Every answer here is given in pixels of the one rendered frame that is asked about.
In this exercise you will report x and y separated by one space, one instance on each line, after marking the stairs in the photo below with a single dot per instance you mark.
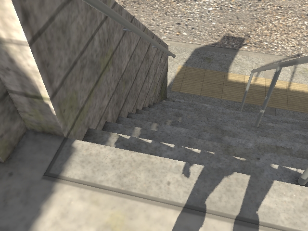
212 136

